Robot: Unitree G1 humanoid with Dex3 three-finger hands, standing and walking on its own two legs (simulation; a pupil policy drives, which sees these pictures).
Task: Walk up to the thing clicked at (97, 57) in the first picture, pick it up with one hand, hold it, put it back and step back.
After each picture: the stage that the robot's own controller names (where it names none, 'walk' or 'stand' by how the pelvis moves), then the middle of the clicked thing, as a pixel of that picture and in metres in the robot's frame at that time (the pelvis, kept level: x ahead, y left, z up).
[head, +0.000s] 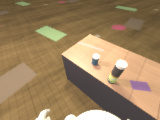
stand; (95, 59) +0.62 -0.06 -0.11
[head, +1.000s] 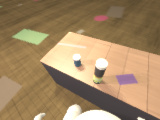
rise first; (77, 60) +0.53 +0.15 -0.09
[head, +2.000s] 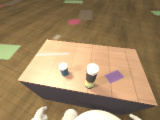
stand; (64, 69) +0.43 +0.22 -0.08
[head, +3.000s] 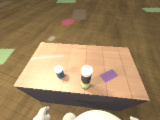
stand; (59, 72) +0.41 +0.26 -0.11
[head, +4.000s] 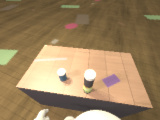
stand; (62, 75) +0.41 +0.23 -0.11
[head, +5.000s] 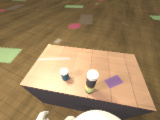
stand; (64, 74) +0.41 +0.22 -0.11
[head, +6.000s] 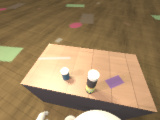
stand; (65, 74) +0.42 +0.21 -0.11
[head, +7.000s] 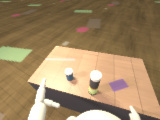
rise first; (69, 74) +0.43 +0.20 -0.11
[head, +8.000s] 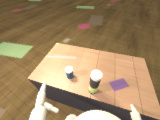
go down; (69, 72) +0.43 +0.20 -0.11
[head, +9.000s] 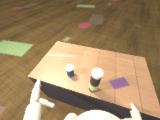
go down; (70, 71) +0.45 +0.19 -0.10
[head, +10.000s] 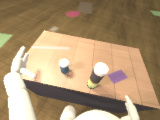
go down; (64, 66) +0.43 +0.18 -0.04
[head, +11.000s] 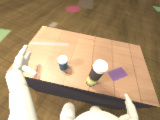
close in; (63, 63) +0.44 +0.18 -0.04
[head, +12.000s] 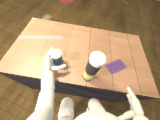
close; (57, 57) +0.45 +0.19 +0.00
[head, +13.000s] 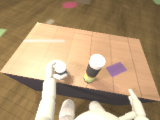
lift; (61, 70) +0.37 +0.17 -0.01
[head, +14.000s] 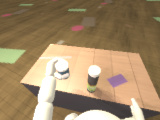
lift; (63, 70) +0.32 +0.16 +0.13
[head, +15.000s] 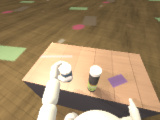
hold; (66, 73) +0.31 +0.15 +0.10
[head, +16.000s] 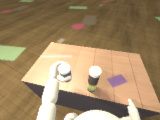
hold; (65, 73) +0.31 +0.15 +0.09
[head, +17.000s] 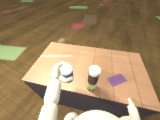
hold; (67, 73) +0.31 +0.14 +0.09
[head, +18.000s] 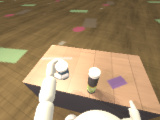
crouch; (63, 70) +0.32 +0.17 +0.12
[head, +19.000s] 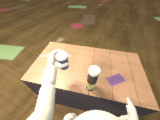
crouch; (63, 61) +0.39 +0.18 +0.12
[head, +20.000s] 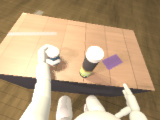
lower; (54, 56) +0.45 +0.18 +0.01
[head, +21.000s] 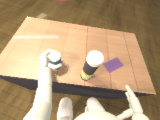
lower; (56, 60) +0.43 +0.18 +0.00
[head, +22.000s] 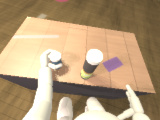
lower; (56, 60) +0.43 +0.18 +0.00
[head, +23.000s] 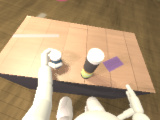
lower; (56, 59) +0.44 +0.18 +0.00
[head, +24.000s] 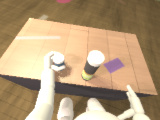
draw back; (59, 62) +0.42 +0.16 +0.00
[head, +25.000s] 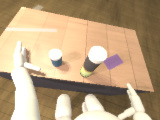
rise; (56, 58) +0.43 +0.17 +0.01
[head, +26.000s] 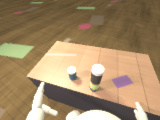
sink last; (72, 73) +0.41 +0.16 -0.05
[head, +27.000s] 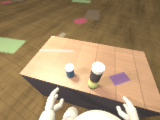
stand; (70, 71) +0.41 +0.16 -0.05
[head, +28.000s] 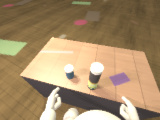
stand; (69, 72) +0.40 +0.17 -0.05
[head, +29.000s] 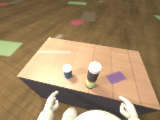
stand; (67, 71) +0.41 +0.17 -0.05
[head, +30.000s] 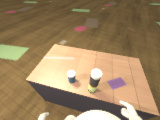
stand; (71, 76) +0.40 +0.17 -0.11
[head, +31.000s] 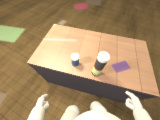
walk; (75, 60) +0.48 +0.15 -0.09
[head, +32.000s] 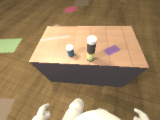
walk; (70, 51) +0.60 +0.21 -0.09
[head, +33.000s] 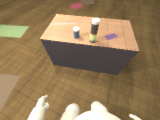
walk; (76, 32) +0.88 +0.17 -0.09
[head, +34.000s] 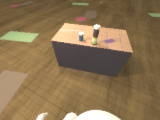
stand; (81, 36) +1.04 +0.15 -0.11
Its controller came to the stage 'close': yes
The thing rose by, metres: 0.20
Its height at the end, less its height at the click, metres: +0.00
